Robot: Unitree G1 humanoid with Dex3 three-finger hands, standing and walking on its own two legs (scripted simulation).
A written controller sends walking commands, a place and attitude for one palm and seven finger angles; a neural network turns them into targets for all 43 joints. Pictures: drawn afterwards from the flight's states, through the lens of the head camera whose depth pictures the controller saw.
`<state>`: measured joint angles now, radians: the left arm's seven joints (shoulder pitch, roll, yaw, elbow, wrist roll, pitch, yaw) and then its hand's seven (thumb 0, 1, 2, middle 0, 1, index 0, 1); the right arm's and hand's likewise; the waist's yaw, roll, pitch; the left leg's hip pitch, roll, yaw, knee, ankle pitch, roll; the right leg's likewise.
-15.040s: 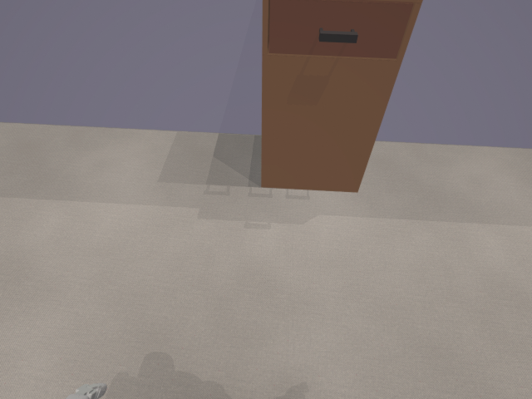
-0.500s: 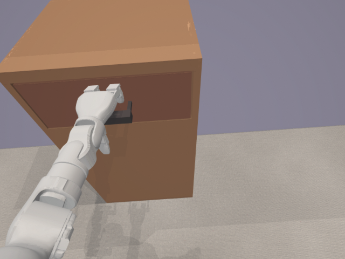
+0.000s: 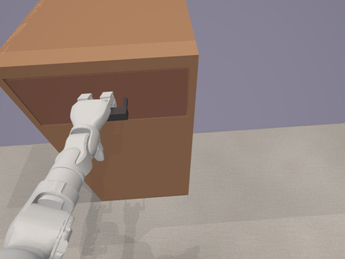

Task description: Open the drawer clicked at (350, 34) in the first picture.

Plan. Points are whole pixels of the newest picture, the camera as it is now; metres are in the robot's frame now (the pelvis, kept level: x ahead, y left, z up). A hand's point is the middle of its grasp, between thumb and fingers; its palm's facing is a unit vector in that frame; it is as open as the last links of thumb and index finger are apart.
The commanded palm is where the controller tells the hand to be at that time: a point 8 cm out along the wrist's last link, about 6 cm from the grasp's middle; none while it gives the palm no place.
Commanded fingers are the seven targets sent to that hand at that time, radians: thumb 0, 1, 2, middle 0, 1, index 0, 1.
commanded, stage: lower the fingers behind the handle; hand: left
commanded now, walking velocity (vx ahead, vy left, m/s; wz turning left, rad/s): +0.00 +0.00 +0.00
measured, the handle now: (105, 108) +0.50 +0.20 +0.05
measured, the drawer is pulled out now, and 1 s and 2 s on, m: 0.00 0.00 0.06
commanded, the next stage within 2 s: close the thumb around the handle in 0.60 s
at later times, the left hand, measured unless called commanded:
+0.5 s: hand (102, 128) +0.44 +0.20 +0.03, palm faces -0.02 -0.04 -1.00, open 13.8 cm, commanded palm +0.41 +0.21 +0.09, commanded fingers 0.00 -0.50 0.30 -0.30 -1.20 -0.30 -1.20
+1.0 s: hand (102, 127) +0.45 +0.20 +0.03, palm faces -0.02 -0.04 -1.00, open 11.3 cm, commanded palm +0.42 +0.21 +0.09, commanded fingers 0.00 0.40 0.68 -0.36 -1.30 -0.36 -1.30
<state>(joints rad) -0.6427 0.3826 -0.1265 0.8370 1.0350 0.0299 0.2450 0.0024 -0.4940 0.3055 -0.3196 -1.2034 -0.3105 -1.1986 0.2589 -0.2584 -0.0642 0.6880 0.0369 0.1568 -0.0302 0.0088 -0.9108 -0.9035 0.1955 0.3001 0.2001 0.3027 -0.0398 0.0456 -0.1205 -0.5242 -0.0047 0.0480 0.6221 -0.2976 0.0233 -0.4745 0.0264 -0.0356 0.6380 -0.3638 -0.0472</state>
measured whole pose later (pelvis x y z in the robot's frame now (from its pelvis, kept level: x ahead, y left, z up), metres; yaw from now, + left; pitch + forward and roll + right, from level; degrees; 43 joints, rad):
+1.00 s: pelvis +0.00 +0.01 -0.01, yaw -1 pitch +14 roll +0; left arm -0.67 0.36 -0.10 0.91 1.05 0.05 0.30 0.00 -0.10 0.47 -0.34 -1.24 -0.35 -1.24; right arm 0.28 -0.24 -0.06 0.69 0.03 0.16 -0.03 0.01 -0.91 -0.90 0.20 0.30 0.20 0.30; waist -0.06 0.05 -0.14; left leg -0.59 0.00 0.06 0.68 -0.32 0.04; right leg -0.54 0.03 -0.02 0.67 -0.37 -0.03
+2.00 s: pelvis +0.01 +0.01 +0.00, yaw -1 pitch +10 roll +0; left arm -0.33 0.33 -0.16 0.50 1.02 0.12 0.28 0.02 0.67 0.79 -0.30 -1.35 -0.40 -1.35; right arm 0.21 -0.25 -0.06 0.66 0.03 0.16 -0.02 0.01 -0.91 -0.90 0.20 0.30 0.20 0.30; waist -0.01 0.06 -0.13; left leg -0.47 -0.01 0.07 0.62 -0.32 0.03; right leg -0.43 0.03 -0.01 0.63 -0.38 -0.03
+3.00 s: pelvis +0.00 -0.01 +0.00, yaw -1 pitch +6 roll +2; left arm 0.09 0.32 -0.18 0.08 1.01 0.14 0.26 0.05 0.65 0.80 -0.29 -1.35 -0.42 -1.35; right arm 0.11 -0.23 -0.02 0.64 0.01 0.11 -0.01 0.01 -0.91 -0.90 0.19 0.30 0.20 0.30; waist 0.05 0.07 -0.10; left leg -0.39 -0.01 0.06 0.60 -0.31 0.01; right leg -0.37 0.03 -0.01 0.65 -0.39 -0.06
